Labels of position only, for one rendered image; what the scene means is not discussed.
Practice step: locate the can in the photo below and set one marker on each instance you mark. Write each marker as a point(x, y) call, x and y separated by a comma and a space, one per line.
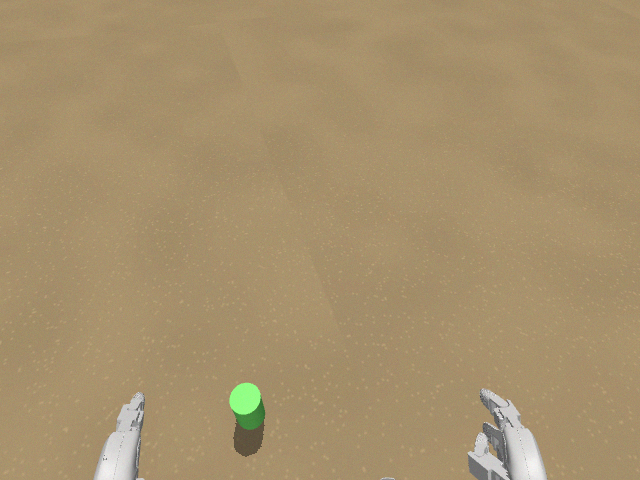
point(247, 406)

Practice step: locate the left robot hand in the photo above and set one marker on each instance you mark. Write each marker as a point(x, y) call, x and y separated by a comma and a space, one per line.
point(119, 458)

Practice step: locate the right robot hand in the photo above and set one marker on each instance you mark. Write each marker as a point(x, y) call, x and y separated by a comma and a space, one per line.
point(518, 454)

